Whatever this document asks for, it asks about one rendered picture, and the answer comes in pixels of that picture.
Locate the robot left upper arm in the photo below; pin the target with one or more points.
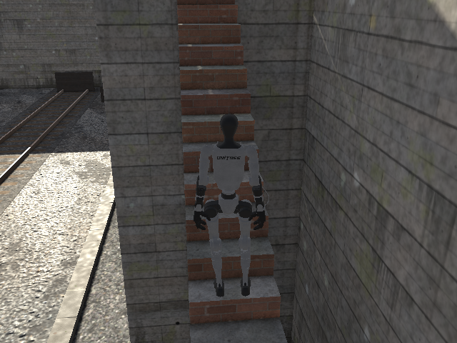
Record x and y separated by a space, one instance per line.
206 151

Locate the right robot shin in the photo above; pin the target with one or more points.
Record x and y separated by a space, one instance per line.
245 261

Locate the right robot forearm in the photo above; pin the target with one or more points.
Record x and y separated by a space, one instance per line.
258 196

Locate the left robot hand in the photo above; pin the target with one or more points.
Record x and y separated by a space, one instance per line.
198 221

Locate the left robot forearm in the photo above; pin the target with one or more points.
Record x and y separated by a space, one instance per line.
200 195

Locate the right robot hand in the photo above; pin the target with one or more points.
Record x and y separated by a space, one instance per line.
260 220

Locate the right robot foot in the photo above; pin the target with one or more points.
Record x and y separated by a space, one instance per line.
245 290

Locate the robot right upper arm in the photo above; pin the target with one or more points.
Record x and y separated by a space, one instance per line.
250 151

